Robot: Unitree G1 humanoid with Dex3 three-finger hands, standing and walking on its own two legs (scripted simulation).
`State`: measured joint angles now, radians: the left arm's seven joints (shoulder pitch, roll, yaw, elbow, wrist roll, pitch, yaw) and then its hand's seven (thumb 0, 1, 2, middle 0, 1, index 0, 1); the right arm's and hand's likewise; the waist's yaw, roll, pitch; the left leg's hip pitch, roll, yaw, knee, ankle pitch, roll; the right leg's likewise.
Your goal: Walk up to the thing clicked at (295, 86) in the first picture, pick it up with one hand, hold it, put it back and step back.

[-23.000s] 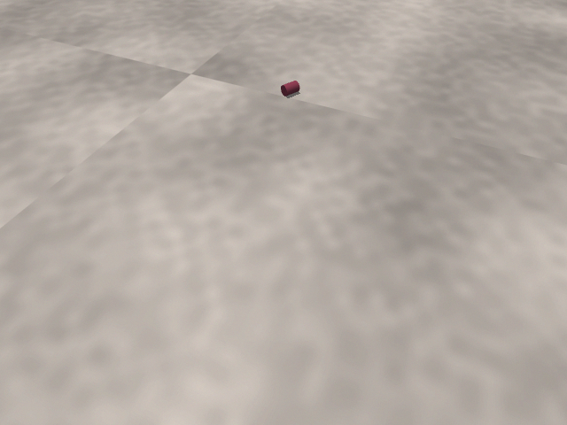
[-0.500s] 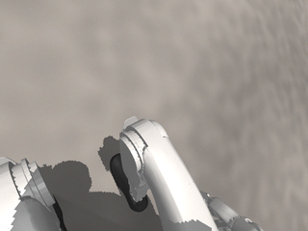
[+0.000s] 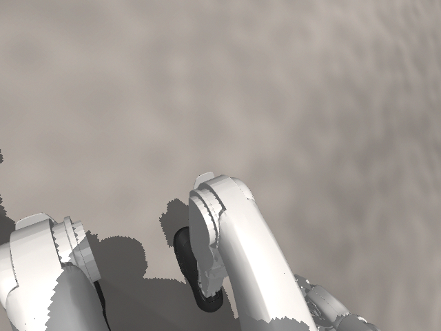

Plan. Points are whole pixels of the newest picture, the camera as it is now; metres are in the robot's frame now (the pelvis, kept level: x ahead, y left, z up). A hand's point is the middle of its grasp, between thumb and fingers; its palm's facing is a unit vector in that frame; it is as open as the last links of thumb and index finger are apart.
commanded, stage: settle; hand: left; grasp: from above
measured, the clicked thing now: out of the picture +0.45 +0.34 -0.26
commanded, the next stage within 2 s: lift in 0.48 s
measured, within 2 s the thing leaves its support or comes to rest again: neither
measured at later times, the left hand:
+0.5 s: hand out of the picture +0.43 +0.34 -0.14, palm faces -0.44 -0.13 -0.89, open 9.5 cm
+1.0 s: hand out of the picture +0.38 +0.35 -0.05, palm faces -0.46 -0.15 -0.88, open 9.5 cm
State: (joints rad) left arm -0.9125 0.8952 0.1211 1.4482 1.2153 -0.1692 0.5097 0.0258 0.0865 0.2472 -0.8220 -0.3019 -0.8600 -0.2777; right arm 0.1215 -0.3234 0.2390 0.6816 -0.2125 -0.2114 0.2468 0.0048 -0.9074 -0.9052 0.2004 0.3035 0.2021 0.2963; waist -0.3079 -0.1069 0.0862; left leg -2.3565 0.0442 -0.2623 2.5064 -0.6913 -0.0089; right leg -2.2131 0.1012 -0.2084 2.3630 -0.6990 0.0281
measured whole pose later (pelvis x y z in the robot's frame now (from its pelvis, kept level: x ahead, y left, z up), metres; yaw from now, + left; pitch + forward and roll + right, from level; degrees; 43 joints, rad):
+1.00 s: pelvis -0.01 +0.00 +0.08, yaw +8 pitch +35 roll -8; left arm -0.76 0.67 0.00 1.06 1.09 -0.09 0.12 0.01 0.10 0.24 -0.83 -0.26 -0.86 -0.25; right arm 0.20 -0.27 0.04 0.68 -0.05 0.02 0.09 0.01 -0.91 -0.91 0.20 0.30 0.20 0.30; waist -0.18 0.02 -0.14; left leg -2.17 0.03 -0.11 2.18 -0.63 0.01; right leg -2.06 0.05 -0.09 2.13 -0.68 0.02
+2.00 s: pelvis +0.05 +0.02 +0.39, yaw +14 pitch +15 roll -2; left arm -0.34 0.41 -0.16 0.87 1.03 -0.02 0.17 0.00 0.06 0.33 -0.81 -0.30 -0.83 -0.30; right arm 0.27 -0.25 -0.02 0.74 0.02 0.00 -0.04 0.01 -0.89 -0.90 0.20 0.30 0.20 0.30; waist -0.07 0.03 -0.12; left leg -0.88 0.03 -0.01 1.05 -0.43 0.02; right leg -0.81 0.03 0.00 1.01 -0.45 0.02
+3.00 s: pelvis +0.08 +0.02 +0.45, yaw +14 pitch +4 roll -1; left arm -0.25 0.39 -0.20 0.72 1.01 0.00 0.05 0.00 0.07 0.34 -0.79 -0.32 -0.80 -0.33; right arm 0.24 -0.26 -0.04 0.69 0.04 0.05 -0.04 0.01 -0.89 -0.90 0.20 0.30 0.20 0.30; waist -0.02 0.04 -0.04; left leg -0.39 0.01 0.02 0.60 -0.29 0.01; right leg -0.35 0.01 0.04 0.58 -0.31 0.02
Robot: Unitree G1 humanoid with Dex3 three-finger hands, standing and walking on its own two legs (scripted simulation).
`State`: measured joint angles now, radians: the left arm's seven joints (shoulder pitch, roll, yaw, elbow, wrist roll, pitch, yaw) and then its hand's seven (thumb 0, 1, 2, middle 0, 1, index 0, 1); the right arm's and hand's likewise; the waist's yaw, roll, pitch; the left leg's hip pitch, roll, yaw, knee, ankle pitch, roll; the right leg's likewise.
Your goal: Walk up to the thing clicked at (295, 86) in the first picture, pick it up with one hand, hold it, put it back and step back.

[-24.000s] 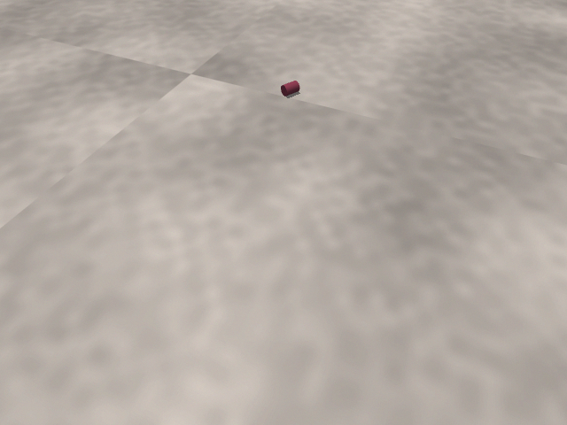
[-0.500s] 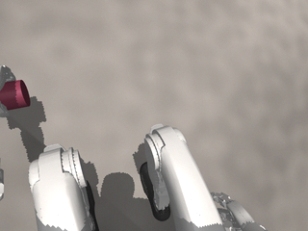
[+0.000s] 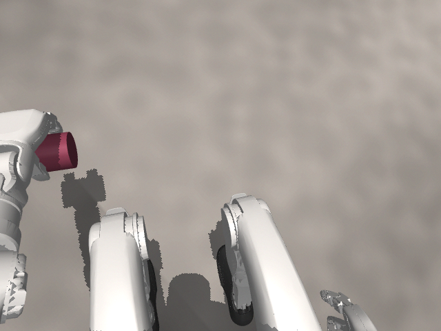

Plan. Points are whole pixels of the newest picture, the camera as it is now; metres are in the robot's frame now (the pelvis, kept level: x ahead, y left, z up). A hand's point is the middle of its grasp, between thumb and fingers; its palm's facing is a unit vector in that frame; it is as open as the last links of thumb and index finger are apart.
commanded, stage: lift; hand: left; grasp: from above
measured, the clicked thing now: (43, 153) +0.45 +0.29 -0.17
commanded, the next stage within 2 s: hold in 1.22 s
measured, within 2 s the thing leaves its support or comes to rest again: neither
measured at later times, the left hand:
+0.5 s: hand out of the picture +0.37 +0.29 +0.07, palm faces -0.43 -0.12 -0.89, open 9.6 cm
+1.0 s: hand out of the picture +0.35 +0.27 +0.21, palm faces -0.45 -0.11 -0.89, open 9.7 cm
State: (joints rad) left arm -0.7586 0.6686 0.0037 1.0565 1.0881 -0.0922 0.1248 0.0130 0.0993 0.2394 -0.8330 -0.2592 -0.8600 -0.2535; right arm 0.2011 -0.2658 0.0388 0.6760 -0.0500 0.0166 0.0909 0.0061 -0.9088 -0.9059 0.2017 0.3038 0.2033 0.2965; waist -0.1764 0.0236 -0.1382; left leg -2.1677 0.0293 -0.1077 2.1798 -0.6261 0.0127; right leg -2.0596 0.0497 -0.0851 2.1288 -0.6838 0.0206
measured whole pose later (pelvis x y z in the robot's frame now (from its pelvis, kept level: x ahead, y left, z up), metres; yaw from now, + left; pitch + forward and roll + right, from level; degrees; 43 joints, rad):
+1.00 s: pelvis +0.06 +0.01 +0.30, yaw +6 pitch +15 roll -2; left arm -0.34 0.41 -0.16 0.87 1.03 -0.02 0.17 0.00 0.06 0.33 -0.81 -0.30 -0.83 -0.30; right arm 0.27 -0.25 -0.02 0.74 0.02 0.00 -0.04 0.01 -0.89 -0.90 0.20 0.30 0.20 0.30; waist -0.07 0.03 -0.12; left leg -0.88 0.03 -0.01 1.05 -0.43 0.02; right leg -0.81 0.03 0.00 1.01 -0.45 0.02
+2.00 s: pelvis +0.09 +0.01 +0.37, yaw +6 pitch +4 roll -1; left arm -0.25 0.39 -0.20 0.72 1.01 0.00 0.05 0.00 0.07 0.34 -0.79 -0.32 -0.80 -0.33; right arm 0.24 -0.26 -0.04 0.69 0.04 0.05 -0.04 0.01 -0.89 -0.90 0.20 0.30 0.20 0.30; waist -0.02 0.04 -0.04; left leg -0.39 0.01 0.02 0.60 -0.29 0.01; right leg -0.35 0.01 0.04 0.58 -0.31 0.02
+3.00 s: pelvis +0.08 +0.00 +0.37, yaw +6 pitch +0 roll +0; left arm -0.21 0.40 -0.21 0.64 1.00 -0.02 -0.02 0.00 0.05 0.38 -0.76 -0.38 -0.78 -0.39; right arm 0.18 -0.26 -0.02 0.68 0.05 0.07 -0.06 0.01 -0.90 -0.90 0.20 0.30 0.20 0.30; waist 0.00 0.05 0.00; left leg -0.28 0.01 0.02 0.49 -0.22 0.01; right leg -0.25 0.00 0.03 0.49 -0.26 0.01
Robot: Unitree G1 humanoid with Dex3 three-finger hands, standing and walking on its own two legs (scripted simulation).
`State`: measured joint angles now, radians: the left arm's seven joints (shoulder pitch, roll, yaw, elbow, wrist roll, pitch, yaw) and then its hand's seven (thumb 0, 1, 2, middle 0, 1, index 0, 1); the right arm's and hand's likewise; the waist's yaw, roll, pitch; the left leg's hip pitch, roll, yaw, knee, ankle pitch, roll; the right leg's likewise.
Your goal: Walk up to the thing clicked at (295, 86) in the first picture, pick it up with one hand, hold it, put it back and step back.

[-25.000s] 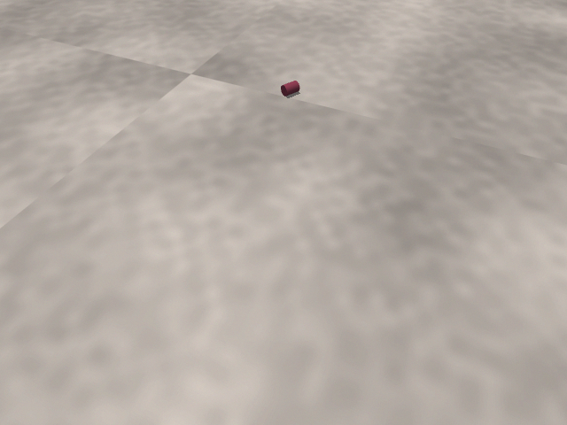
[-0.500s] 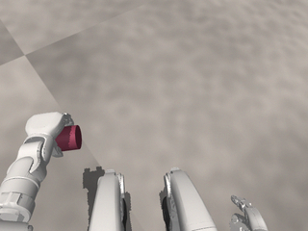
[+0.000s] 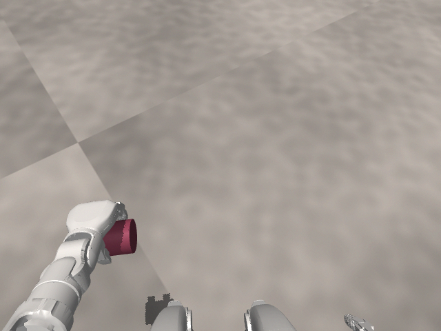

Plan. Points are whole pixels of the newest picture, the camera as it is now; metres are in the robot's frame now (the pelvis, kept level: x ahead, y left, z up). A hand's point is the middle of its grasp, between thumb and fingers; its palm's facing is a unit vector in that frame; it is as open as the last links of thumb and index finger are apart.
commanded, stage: lift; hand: left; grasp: from above
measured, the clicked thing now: (109, 238) +0.33 +0.23 -0.13
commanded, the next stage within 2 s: hold in 0.22 s
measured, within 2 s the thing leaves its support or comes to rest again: neither
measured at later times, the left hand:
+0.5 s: hand (93, 221) +0.33 +0.23 -0.03, palm faces -0.45 -0.06 -0.89, open 9.7 cm
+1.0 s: hand (91, 217) +0.33 +0.22 +0.00, palm faces -0.46 -0.05 -0.89, open 9.7 cm
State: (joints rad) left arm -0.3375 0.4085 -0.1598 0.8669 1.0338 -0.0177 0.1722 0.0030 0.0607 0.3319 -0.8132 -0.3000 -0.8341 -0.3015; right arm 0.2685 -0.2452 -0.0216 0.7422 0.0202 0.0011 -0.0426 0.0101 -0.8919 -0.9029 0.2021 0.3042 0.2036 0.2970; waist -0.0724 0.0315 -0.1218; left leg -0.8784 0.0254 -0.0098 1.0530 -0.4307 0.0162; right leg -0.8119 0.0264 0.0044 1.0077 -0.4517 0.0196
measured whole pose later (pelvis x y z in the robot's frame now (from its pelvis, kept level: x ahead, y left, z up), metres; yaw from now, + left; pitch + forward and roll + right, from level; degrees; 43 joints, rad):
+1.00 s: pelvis +0.03 +0.00 +0.06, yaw +0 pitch +4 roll -1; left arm -0.25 0.39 -0.20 0.72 1.01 0.00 0.05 0.00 0.07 0.34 -0.79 -0.32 -0.80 -0.33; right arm 0.24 -0.26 -0.04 0.69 0.04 0.05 -0.04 0.01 -0.89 -0.90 0.20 0.30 0.20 0.30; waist -0.02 0.04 -0.04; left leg -0.39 0.01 0.02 0.60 -0.29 0.01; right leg -0.35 0.01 0.04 0.58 -0.31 0.02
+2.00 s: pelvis +0.02 -0.01 +0.07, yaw +0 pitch +0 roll +0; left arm -0.21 0.40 -0.21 0.64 1.00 -0.02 -0.02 0.00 0.05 0.38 -0.76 -0.38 -0.78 -0.39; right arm 0.18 -0.26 -0.02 0.68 0.05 0.07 -0.06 0.01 -0.90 -0.90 0.20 0.30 0.20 0.30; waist 0.00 0.05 0.00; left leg -0.28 0.01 0.02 0.49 -0.22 0.01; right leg -0.25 0.00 0.03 0.49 -0.26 0.01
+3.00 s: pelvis -0.02 +0.00 -0.07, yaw +0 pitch +25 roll -3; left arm -0.60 0.40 -0.11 1.21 1.19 -0.07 0.39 0.00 0.08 0.29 -0.82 -0.28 -0.84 -0.29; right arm 0.26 -0.28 -0.07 0.74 -0.04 0.02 -0.02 0.01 -0.89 -0.90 0.20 0.30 0.20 0.30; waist -0.12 0.03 -0.18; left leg -1.28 0.02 -0.02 1.35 -0.50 0.02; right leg -1.22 0.02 0.00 1.32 -0.54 0.02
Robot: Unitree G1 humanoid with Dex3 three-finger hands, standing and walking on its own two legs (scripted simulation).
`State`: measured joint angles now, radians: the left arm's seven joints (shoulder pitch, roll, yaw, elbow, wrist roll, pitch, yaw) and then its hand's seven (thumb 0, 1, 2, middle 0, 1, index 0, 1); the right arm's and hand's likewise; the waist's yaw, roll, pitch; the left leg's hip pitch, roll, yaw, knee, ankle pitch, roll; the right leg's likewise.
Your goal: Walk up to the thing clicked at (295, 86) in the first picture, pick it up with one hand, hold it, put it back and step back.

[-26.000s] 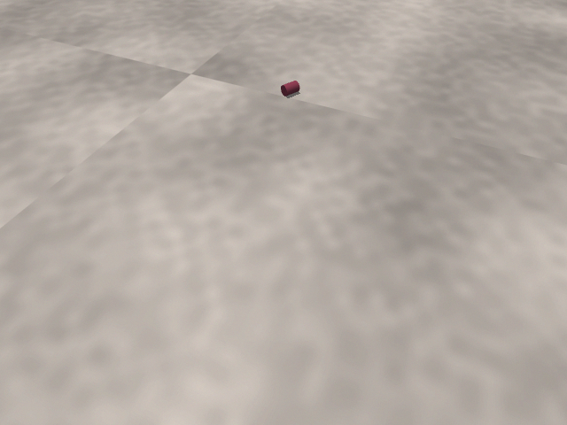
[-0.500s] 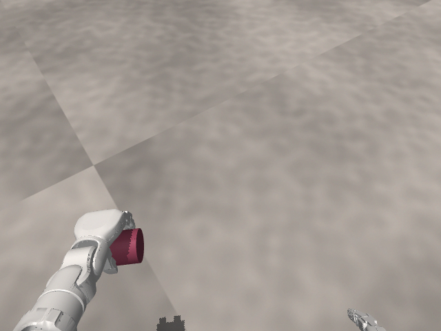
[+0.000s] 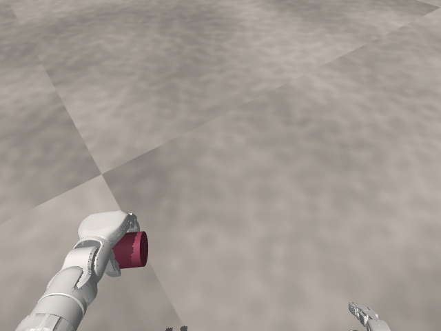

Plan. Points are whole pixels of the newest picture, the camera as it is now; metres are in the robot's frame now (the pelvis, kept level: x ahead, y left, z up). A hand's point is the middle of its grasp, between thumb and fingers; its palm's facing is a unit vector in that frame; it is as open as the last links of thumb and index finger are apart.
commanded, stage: hold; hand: left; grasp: from above
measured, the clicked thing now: (119, 250) +0.30 +0.22 -0.09
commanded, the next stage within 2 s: crouch in 1.22 s
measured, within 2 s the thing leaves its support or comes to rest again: neither
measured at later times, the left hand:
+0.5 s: hand (110, 252) +0.28 +0.22 -0.04, palm faces -0.45 -0.06 -0.89, open 9.8 cm
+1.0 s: hand (110, 256) +0.27 +0.22 -0.04, palm faces -0.46 -0.06 -0.89, open 9.8 cm
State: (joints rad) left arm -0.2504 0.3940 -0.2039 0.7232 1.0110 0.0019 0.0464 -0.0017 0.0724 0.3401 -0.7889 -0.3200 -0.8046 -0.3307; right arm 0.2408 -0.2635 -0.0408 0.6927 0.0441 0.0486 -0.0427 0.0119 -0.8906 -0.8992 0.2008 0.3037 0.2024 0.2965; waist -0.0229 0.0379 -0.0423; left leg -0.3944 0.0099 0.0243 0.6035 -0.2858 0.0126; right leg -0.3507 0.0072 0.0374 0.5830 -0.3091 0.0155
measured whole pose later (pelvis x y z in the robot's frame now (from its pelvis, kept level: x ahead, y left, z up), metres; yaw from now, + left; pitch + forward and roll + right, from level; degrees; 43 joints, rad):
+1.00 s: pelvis -0.01 -0.01 +0.01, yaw +0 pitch +0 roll +0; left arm -0.21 0.40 -0.21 0.64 1.00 -0.02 -0.02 0.00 0.05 0.38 -0.76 -0.38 -0.78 -0.39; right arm 0.18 -0.26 -0.02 0.68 0.05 0.07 -0.06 0.01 -0.90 -0.90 0.20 0.30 0.20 0.30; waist 0.00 0.05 0.00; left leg -0.28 0.01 0.02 0.49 -0.22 0.01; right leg -0.25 0.00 0.03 0.49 -0.26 0.01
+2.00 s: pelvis -0.05 +0.00 -0.13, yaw +0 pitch +25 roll -3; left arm -0.60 0.40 -0.11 1.21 1.19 -0.07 0.39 0.00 0.08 0.29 -0.82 -0.28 -0.84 -0.29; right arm 0.26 -0.28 -0.07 0.74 -0.04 0.02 -0.02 0.01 -0.89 -0.90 0.20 0.30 0.20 0.30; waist -0.12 0.03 -0.18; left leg -1.28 0.02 -0.02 1.35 -0.50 0.02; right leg -1.22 0.02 0.00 1.32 -0.54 0.02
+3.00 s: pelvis -0.08 -0.01 -0.37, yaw -5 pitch +38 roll -7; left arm -0.91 0.65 0.08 1.39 1.25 -0.16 0.42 0.00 0.08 0.29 -0.84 -0.24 -0.85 -0.25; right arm 0.17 -0.25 0.02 0.75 -0.14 -0.06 0.12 0.00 -0.91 -0.91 0.20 0.30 0.20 0.30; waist -0.22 0.01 -0.11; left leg -2.19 0.03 -0.10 2.19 -0.68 0.00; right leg -2.09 0.06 -0.08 2.15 -0.73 0.01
